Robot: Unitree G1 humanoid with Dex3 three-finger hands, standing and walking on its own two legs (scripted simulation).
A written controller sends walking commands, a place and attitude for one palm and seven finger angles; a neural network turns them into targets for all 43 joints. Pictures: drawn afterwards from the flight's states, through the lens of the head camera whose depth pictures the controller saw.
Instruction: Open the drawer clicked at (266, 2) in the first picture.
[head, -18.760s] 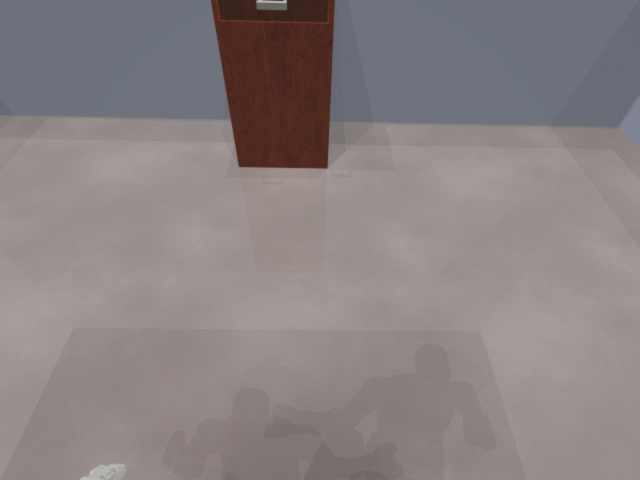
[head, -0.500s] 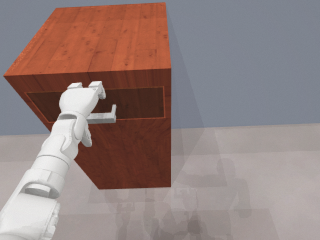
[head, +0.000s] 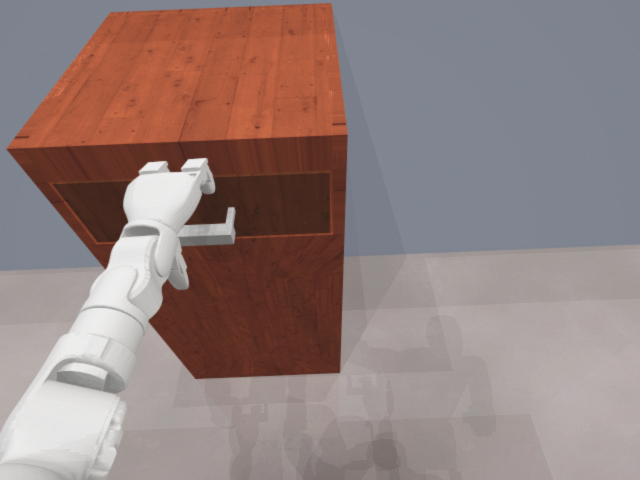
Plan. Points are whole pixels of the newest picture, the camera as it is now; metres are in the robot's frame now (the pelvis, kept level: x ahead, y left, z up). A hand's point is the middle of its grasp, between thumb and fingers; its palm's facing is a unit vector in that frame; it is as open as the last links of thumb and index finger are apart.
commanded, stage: re-aim the fingers above the handle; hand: left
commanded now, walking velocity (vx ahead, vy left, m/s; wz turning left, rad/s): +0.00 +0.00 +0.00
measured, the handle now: (200, 224) +0.48 +0.20 +0.02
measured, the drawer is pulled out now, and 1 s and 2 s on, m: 0.00 0.00 0.00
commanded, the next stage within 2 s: lower the fingers behind the handle in 1.08 s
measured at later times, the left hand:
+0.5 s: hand (176, 227) +0.43 +0.20 +0.08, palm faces +0.00 -0.04 -1.00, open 13.9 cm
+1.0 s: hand (184, 222) +0.44 +0.19 +0.08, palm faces +0.02 -0.04 -1.00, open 13.9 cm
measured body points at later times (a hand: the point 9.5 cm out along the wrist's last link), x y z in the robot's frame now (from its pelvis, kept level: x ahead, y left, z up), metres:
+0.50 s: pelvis -0.01 -0.01 +0.00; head +0.03 -0.02 +0.45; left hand +0.42 +0.20 +0.14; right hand +0.10 -0.27 -0.13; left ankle +0.01 +0.12 -0.72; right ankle -0.05 -0.12 -0.72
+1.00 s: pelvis +0.00 -0.01 +0.00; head +0.04 -0.03 +0.45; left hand +0.43 +0.19 +0.13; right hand +0.08 -0.27 -0.14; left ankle +0.01 +0.12 -0.72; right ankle -0.05 -0.12 -0.72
